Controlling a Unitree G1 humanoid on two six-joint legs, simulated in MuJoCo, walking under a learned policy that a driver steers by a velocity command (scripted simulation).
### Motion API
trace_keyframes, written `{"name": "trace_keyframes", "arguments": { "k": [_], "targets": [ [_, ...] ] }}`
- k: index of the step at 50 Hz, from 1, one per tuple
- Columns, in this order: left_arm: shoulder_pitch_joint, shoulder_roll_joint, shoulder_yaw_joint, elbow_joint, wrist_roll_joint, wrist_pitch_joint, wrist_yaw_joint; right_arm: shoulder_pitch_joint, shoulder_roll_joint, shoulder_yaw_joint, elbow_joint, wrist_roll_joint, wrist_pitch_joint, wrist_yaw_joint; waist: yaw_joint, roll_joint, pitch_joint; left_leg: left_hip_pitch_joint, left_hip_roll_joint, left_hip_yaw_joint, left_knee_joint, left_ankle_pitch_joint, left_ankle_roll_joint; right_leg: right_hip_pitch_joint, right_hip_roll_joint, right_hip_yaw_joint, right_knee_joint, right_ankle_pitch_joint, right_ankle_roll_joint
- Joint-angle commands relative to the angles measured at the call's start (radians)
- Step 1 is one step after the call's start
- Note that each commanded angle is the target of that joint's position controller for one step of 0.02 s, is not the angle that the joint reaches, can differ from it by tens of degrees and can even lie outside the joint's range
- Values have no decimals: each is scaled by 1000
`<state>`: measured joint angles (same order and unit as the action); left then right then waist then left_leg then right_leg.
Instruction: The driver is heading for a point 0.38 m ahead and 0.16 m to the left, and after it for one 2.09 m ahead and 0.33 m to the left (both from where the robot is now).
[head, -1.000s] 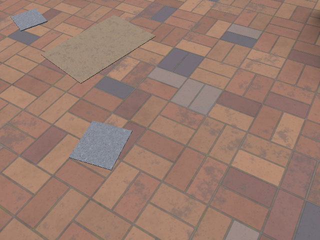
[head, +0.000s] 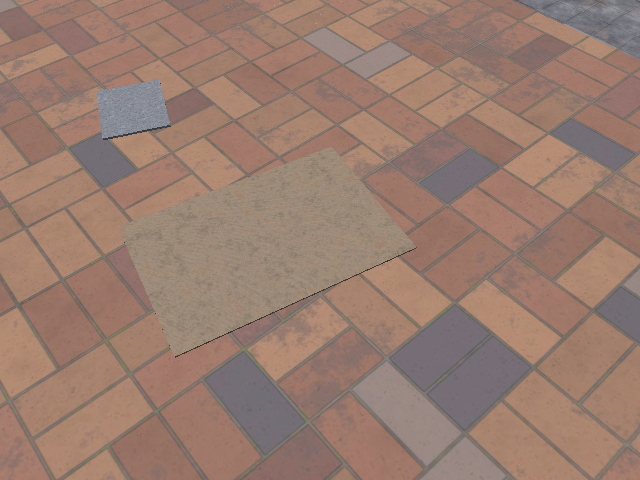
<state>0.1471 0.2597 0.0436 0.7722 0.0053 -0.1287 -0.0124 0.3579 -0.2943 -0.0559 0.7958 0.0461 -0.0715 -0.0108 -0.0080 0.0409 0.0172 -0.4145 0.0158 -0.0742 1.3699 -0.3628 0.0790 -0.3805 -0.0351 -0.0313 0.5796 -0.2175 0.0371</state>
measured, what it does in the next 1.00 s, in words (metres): walks ahead, turning left: left foot, then right foot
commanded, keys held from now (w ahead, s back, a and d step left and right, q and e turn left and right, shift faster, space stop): w+q+shift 0.24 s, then q+shift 0.24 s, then e+shift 0.52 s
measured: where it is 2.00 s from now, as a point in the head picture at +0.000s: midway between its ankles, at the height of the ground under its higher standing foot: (269, 414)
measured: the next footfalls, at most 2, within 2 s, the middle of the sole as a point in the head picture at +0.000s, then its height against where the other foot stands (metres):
left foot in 0.34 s outside the picture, level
right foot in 0.88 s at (315, 381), level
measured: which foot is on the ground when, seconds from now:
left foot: up 0.00-0.32, down 0.34-0.90, up 0.92-1.00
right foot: down 0.00-0.34, up 0.36-0.86, down 0.88-1.00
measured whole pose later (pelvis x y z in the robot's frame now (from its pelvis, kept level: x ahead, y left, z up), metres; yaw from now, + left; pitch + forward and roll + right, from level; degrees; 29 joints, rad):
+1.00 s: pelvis +0.58 +0.10 +0.01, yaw +18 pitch +3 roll +1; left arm 0.25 0.31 0.07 0.62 -0.01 -0.03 -0.01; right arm 0.08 -0.28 -0.05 0.67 -0.02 0.00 -0.02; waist 0.04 0.00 0.05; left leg -0.50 -0.10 -0.08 1.21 -0.49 -0.01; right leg -0.43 0.06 0.05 0.56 -0.18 -0.05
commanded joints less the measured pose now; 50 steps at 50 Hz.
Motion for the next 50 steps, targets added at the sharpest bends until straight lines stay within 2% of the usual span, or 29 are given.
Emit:
{"name": "trace_keyframes", "arguments": {
  "k": [1,2,4,7,10,12,14,15,16,17,18,19,20,21,22,25,28,31,35,37,40,43,44,45,46,47,48,49,50],
  "targets": [
    [115,57,27,22,20,4,1,-86,-9,-8,-147,2,10,20,49,-145,-36,-368,155,-48,14,79,12,348,-259,313,-323,-49,-149],
    [100,41,25,35,7,4,-2,-88,13,-6,-160,13,28,27,30,-160,-12,-372,170,-41,-8,73,12,320,-253,240,-343,-10,-144],
    [86,61,33,48,-6,2,-2,-122,32,-1,-193,3,49,34,9,-126,40,-410,186,-27,-40,115,7,273,-258,129,-379,101,-147],
    [52,120,45,36,8,0,10,-178,8,0,-231,-10,51,45,-12,-90,96,-412,177,6,-186,281,-12,223,-233,-32,-436,173,-145],
    [109,175,55,42,3,3,21,-294,-19,-1,-261,-16,43,69,28,-24,142,-384,144,91,-404,429,13,295,-209,-155,-467,233,-115],
    [137,218,60,43,3,12,25,-346,-29,-3,-279,-11,33,87,32,-26,153,-310,96,169,-528,445,44,361,-207,-219,-438,471,-93],
    [162,281,72,27,-2,39,38,-313,-80,-26,-277,-15,26,96,-9,-89,94,-155,-25,278,-587,379,61,435,-205,-245,-256,1058,-78],
    [156,307,79,17,-7,54,45,-190,-117,-47,-252,-11,27,97,-80,-130,20,-8,-73,293,-594,337,76,434,-220,-240,-74,1247,-79],
    [129,314,82,-2,-16,58,45,10,-188,-84,-202,-13,35,91,-177,-150,-84,261,-110,275,-622,339,108,344,-223,-215,171,1297,-77],
    [130,266,73,-13,-31,43,36,149,-239,-116,-153,-14,47,63,-225,-61,-134,564,-81,148,-743,466,147,127,-150,-198,480,819,-22],
    [160,76,24,-65,16,12,22,67,-319,-116,-169,-29,56,43,-78,329,-115,734,88,-190,-738,949,232,-197,88,-145,952,-387,25],
    [282,128,10,-117,-9,-26,10,32,-330,-102,-248,-80,32,54,-26,250,-487,918,313,-697,-887,670,451,-341,112,150,1141,-438,18],
    [122,211,25,-139,-25,-41,15,8,-275,-100,-270,-65,22,62,-94,34,-476,816,280,-723,-997,494,390,-323,71,210,1058,-336,-11],
    [57,192,24,-170,-33,-36,25,-43,-252,-93,-259,-45,8,65,-38,-64,-280,641,241,-638,-1032,448,349,-368,48,185,951,-285,-14],
    [59,180,23,-151,-15,-19,38,-109,-204,-77,-264,-27,-1,62,13,-162,-198,482,202,-563,-1033,468,305,-328,0,187,872,-246,-4],
    [112,198,43,-131,-2,40,41,-213,-162,-66,-274,-48,7,41,88,-121,-100,146,148,-347,-1044,736,267,-173,-58,163,706,-217,30],
    [88,113,17,-123,15,54,45,-166,-127,-47,-218,-50,14,7,52,-81,-129,70,90,-154,-1003,974,225,-135,-55,81,524,-50,50],
    [56,70,-2,-102,6,50,29,-166,-68,-19,-181,-56,31,-8,14,-8,-168,108,39,-20,-1004,846,149,-70,-56,58,293,244,38],
    [-27,126,15,-128,-21,46,6,-158,-91,-18,-142,-83,23,-3,-45,24,-93,208,125,-24,-1010,733,131,-118,-49,81,153,292,0],
    [-55,160,31,-162,-24,49,-9,-159,-118,-28,-132,-80,36,-6,-55,39,-59,303,172,-45,-973,748,143,-223,-45,75,144,144,-16],
    [-44,149,36,-197,-18,58,-37,-159,-118,-34,-136,-60,65,-24,-56,45,-43,408,233,-74,-897,813,153,-321,-40,43,151,-28,-35],
    [77,137,44,-186,-22,61,-49,-215,-119,-40,-162,-41,84,-43,9,33,-87,387,198,-5,-748,977,97,-156,18,-12,20,1,-83],
    [179,181,64,-168,-16,59,-38,-229,-123,-43,-174,-40,80,-49,61,-29,-141,287,120,62,-578,943,35,39,16,62,-67,270,-135],
    [240,304,98,-181,-4,57,-20,-245,-112,-39,-221,-76,66,-43,66,-243,-196,31,-45,134,-273,487,-61,249,-168,389,-105,733,-258],
    [257,300,92,-180,25,68,-9,-256,-72,-24,-238,-95,55,-22,57,-410,-300,-256,-220,28,-58,-261,-108,488,-305,723,-185,874,-429],
    [218,243,79,-205,16,75,-3,-217,-97,-23,-211,-68,46,-1,56,-252,-341,-269,-135,-104,22,-260,-100,508,-293,656,-164,746,-393],
    [157,213,74,-223,-3,87,6,-253,-93,-21,-206,-53,49,6,43,-145,-273,-289,-110,-89,14,-192,-105,442,-238,551,-159,645,-340],
    [112,201,72,-236,-24,102,11,-279,-74,-19,-201,-56,56,3,23,-53,-188,-309,-84,-72,-68,-146,-111,352,-192,486,-178,556,-297],
    [76,191,69,-251,-36,116,21,-295,-80,-23,-203,-63,63,-4,6,-37,-158,-284,-62,-68,-165,-103,-116,284,-157,455,-196,466,-271]
  ]
}}
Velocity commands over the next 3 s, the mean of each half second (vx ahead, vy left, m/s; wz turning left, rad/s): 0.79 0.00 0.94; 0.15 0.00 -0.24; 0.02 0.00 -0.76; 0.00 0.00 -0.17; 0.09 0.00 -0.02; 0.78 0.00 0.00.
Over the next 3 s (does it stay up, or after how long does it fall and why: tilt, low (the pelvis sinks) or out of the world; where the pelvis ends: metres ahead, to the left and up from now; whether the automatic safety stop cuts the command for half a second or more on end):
stays up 0.92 0.16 0.00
